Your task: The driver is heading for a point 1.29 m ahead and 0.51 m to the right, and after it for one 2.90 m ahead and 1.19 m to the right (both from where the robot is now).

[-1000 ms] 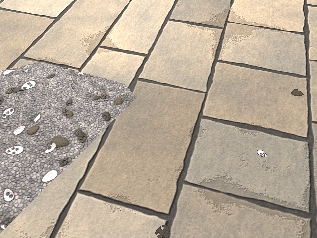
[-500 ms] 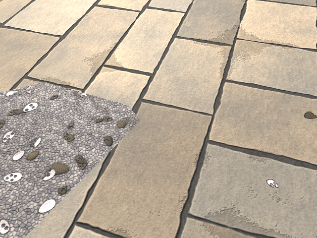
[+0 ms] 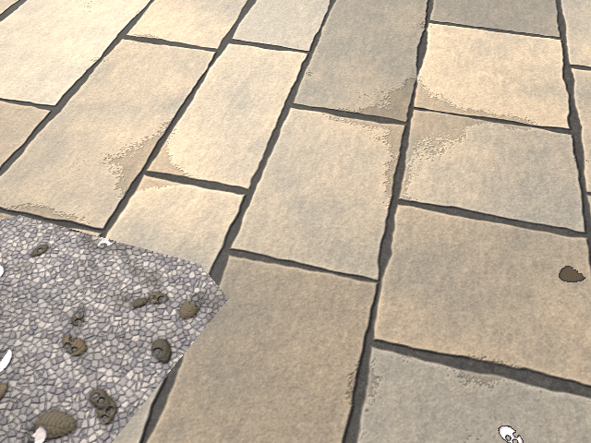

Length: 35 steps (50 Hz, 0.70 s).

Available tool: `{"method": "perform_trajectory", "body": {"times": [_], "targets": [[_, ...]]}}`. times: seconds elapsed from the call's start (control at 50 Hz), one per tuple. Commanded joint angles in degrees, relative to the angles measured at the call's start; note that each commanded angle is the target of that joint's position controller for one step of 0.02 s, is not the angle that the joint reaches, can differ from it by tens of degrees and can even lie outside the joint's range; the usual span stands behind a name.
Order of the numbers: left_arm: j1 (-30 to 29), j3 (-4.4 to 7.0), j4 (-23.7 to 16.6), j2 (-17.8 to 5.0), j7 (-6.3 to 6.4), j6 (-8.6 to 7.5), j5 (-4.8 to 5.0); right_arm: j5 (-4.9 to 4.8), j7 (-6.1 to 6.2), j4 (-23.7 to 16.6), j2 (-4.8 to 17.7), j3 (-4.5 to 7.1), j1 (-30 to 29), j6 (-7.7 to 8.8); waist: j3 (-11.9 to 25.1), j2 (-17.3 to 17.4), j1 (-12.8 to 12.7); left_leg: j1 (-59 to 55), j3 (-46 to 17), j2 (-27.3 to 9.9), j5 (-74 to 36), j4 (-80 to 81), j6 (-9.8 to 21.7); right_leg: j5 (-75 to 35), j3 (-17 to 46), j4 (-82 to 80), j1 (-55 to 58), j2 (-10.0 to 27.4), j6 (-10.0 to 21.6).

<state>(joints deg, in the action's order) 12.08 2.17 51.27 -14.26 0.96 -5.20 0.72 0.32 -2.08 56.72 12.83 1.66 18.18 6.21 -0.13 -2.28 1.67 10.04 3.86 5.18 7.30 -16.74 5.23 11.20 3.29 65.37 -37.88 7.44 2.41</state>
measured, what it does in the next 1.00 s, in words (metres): walks ahead: right foot, then left foot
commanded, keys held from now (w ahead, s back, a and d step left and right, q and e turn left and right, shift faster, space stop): w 0.64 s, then w+e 0.36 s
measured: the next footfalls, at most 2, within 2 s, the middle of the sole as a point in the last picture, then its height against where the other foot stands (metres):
right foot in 0.30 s outside the picture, level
left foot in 0.86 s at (267, 389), level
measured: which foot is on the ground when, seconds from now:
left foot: down 0.00-0.32, up 0.34-0.84, down 0.86-1.00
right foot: up 0.00-0.28, down 0.30-0.86, up 0.88-1.00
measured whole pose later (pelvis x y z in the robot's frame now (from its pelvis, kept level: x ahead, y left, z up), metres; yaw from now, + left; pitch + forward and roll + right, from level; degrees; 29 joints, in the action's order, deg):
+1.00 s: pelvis +0.55 -0.02 -0.01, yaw -7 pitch +2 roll +0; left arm 18.9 3.7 53.6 -15.1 0.9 -4.1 2.0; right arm 0.3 -1.0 50.9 13.5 3.2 8.7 6.6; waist -1.1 -2.3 -0.3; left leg 19.0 5.2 -0.3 9.1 -26.2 1.8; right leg 20.7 2.8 68.2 -26.2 2.6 2.5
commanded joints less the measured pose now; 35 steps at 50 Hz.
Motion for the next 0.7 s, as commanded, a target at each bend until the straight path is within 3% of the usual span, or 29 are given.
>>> {"method": "perform_trajectory", "body": {"times": [0.02, 0.1, 0.2, 0.24, 0.26, 0.28, 0.3, 0.32, 0.34, 0.36, 0.38, 0.4, 0.44, 0.48, 0.52, 0.62, 0.7], "targets": [[1.98, 0.82, -2.4, -2.72, 0.42, 0.19, -0.71, -0.06, 1.16, -3.05, 7.56, 1.19, -2.16, 1.02, -3.17, 4.56, -2.63, 5.85, -11.86, -15.91, -3.85, 11.93, 9.74, -8.99, 0.05, -7.82, -1.53, 2.37, -1.62], [-7.23, 0.43, -4.83, -1.68, -0.33, -0.53, -0.2, -0.94, 2.08, -2.13, 9.16, 1.47, 2.39, 0.25, -3.12, 4.5, 0.66, 0.56, -9.29, -15.18, -4.74, 11.08, 7.33, -17.29, -2.04, -24.41, -0.08, -0.13, -2.09], [-14.21, 0.16, -7.59, -2.36, -2.09, -1.04, 0.54, -1.53, 2.25, -0.26, 9.79, 1.85, 6.5, -0.93, -4.75, 5.25, 2.74, -8.3, -10.04, -18.58, -3.32, 7.12, 6.51, -12.56, -2.48, -33.24, 0.09, -1.84, -1.11], [-13.12, 0.52, -7.99, -3.6, -2.69, -1.54, 0.56, -1.58, 2.38, -0.15, 10.43, 2.21, 6.03, -1.52, -4.04, 5.9, 1.35, -10.88, -10.87, -20.01, -5.84, 4.11, 5.64, -7.92, -2.89, -35.59, 3.09, -2.72, 0.51], [-10.32, 1.0, -7.47, -4.58, -2.79, -1.78, 0.52, -1.56, 2.41, -0.35, 10.87, 2.33, 4.99, -1.83, -2.59, 6.54, -0.55, -11.1, -10.48, -19.82, -11.78, 0.91, 4.94, -6.17, -4.03, -36.69, 7.68, -4.0, 1.43], [-3.76, 2.12, -5.58, -6.4, -2.67, -1.93, 0.41, -1.34, 2.4, -0.69, 10.44, 2.11, 3.79, -2.15, 1.14, 6.27, -4.15, -10.24, -8.38, -17.45, -21.44, -6.95, 3.68, -5.52, -5.65, -37.94, 16.55, -6.0, 2.76], [7.53, 3.73, -2.47, -10.14, -2.24, -2.06, 0.21, -0.61, 2.36, -1.56, 8.35, 1.27, 3.35, -2.22, 8.72, 4.05, -8.52, -3.58, -5.26, -13.85, -22.41, -21.27, 1.79, -6.87, -2.41, -36.65, 32.41, -3.22, 5.39], [16.22, 5.33, -0.84, -16.55, -2.05, -1.7, -0.81, -0.29, 1.93, -2.62, 2.44, -0.57, 8.71, -1.19, 17.89, -8.48, -8.35, 19.83, -0.4, -5.2, -4.14, -45.12, -2.7, -1.36, 20.71, -38.35, 56.57, 11.48, 13.6], [17.93, 4.46, -0.34, -13.81, -2.31, -1.55, -0.67, -0.97, 1.65, -2.09, 2.1, -0.94, 9.48, 0.42, 22.14, -13.92, -8.32, 30.41, -8.18, -1.57, 24.19, -55.98, -2.76, 3.79, 39.12, -47.49, 61.38, 16.21, 16.68], [13.55, 3.14, -0.99, -9.75, -2.33, -1.74, -0.41, -2.53, 1.4, -3.28, 8.41, 0.71, 4.64, 1.36, 14.92, -9.23, -7.67, 35.42, -11.11, -5.43, 21.5, -60.7, -1.36, 4.98, 32.88, -48.14, 55.47, 14.34, 13.6], [7.62, 2.35, -2.48, -7.66, -2.3, -1.62, -0.3, -2.85, 1.51, -4.69, 9.38, 0.94, 0.38, 1.61, 9.35, -5.36, -5.96, 35.18, -9.17, -8.77, 15.93, -59.34, -0.69, 0.54, 24.13, -48.97, 46.95, 12.42, 11.68], [3.3, 1.74, -3.17, -5.88, -2.61, -1.56, -0.56, -2.01, 1.87, -4.97, 8.75, 1.14, -1.86, 1.35, 5.56, -1.2, -4.25, 32.68, -8.15, -10.96, 11.37, -55.82, -0.88, -4.07, 18.11, -51.15, 38.94, 9.87, 10.76], [0.98, 1.09, -2.8, -3.62, -3.1, -1.76, -1.07, -1.32, 2.15, -4.59, 6.57, 1.46, -0.34, -0.33, 2.88, -2.55, -1.15, 26.34, -8.07, -13.32, 6.69, -50.45, -1.38, -7.98, 11.03, -54.89, 30.64, 6.09, 9.52], [2.97, 1.41, -1.32, -4.66, -2.98, -2.04, -1.01, -1.22, 2.3, -4.31, 4.96, 1.44, 0.59, -1.44, 1.56, -2.07, -0.2, 25.86, -7.16, -13.37, 4.43, -48.12, -2.22, -13.25, 7.23, -56.68, 28.44, 5.01, 10.34], [5.08, 1.81, -0.17, -6.11, -2.36, -2.0, -1.05, -0.84, 2.48, -5.7, 5.3, 1.73, -3.09, -1.78, -0.08, -0.89, -0.58, 29.83, -7.04, -13.64, 0.11, -43.28, -3.19, -17.26, 5.22, -57.64, 29.42, 5.06, 10.73], [9.04, 1.79, 1.53, -6.83, -1.0, -1.09, -0.58, -0.77, 1.96, -8.91, 3.94, 1.54, -13.7, -1.33, -2.2, -1.18, -3.27, 31.18, -5.51, -12.34, -12.07, -26.3, -4.07, -15.92, 1.01, -59.08, 31.74, 3.56, 9.01], [13.68, 1.93, 3.68, -7.13, -0.69, -0.47, 0.14, -1.14, 1.2, -11.3, 3.93, 1.27, -21.32, -0.74, -4.7, -0.86, -5.65, 30.43, -4.78, -10.33, -12.83, -17.56, -4.11, -12.89, 2.32, -58.02, 35.75, 4.53, 9.0]]}}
